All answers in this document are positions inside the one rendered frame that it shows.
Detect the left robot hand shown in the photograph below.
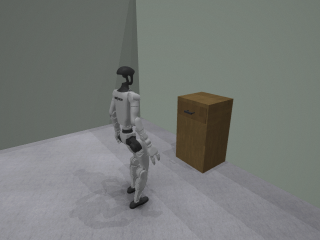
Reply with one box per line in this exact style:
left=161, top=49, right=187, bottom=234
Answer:
left=114, top=132, right=121, bottom=144

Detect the robot left forearm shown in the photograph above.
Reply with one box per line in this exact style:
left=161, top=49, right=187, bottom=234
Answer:
left=109, top=115, right=121, bottom=133

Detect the robot right forearm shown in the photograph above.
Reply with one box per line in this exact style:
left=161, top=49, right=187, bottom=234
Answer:
left=134, top=117, right=152, bottom=148

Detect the robot shin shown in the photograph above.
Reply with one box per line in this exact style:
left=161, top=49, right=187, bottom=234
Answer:
left=129, top=156, right=141, bottom=188
left=134, top=170, right=149, bottom=203

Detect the right robot shin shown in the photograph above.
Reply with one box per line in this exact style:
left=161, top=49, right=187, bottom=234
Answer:
left=134, top=170, right=149, bottom=203

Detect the right robot hand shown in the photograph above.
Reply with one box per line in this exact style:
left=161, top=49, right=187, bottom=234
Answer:
left=146, top=145, right=160, bottom=165

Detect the handle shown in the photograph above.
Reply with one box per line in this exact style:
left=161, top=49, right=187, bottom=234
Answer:
left=184, top=110, right=195, bottom=115

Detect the cabinet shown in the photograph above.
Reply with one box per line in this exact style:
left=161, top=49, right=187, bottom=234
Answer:
left=176, top=92, right=234, bottom=173

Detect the robot right upper arm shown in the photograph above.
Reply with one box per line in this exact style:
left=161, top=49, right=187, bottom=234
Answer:
left=128, top=92, right=141, bottom=126

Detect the robot left upper arm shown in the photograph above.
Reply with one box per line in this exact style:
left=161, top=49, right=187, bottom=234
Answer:
left=109, top=89, right=118, bottom=117

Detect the left robot shin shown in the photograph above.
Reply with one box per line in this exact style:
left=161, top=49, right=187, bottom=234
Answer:
left=129, top=156, right=141, bottom=188

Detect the drawer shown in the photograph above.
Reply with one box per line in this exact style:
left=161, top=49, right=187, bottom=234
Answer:
left=178, top=100, right=207, bottom=124

